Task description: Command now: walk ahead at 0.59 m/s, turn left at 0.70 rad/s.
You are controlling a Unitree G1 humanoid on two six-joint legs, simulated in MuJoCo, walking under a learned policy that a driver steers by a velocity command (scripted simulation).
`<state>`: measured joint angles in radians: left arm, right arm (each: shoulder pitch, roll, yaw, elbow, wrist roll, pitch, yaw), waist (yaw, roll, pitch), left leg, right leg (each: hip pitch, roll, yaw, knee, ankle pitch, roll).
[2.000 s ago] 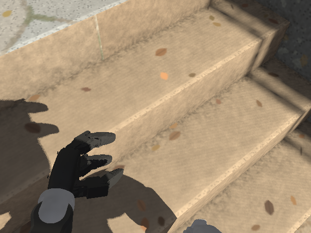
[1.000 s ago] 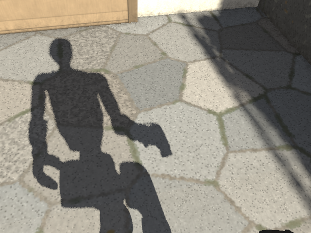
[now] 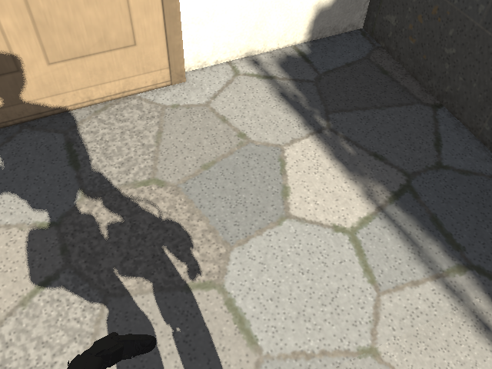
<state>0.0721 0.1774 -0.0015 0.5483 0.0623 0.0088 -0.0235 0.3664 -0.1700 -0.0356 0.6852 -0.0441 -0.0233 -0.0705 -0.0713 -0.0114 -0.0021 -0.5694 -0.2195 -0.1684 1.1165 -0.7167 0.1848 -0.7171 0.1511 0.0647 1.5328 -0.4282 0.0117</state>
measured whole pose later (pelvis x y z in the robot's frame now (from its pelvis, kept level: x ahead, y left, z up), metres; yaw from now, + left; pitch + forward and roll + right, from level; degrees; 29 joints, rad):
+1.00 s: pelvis +0.50 -0.17 +0.07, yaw -15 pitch +4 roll +0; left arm -0.14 0.17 0.00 0.50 0.01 -0.05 -0.06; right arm 0.62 -0.22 -0.05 0.96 -0.02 -0.12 -0.01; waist -0.11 0.00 -0.03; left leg 0.18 0.06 0.02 0.21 -0.38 0.05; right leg -0.68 0.00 -0.02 0.69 -0.10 -0.08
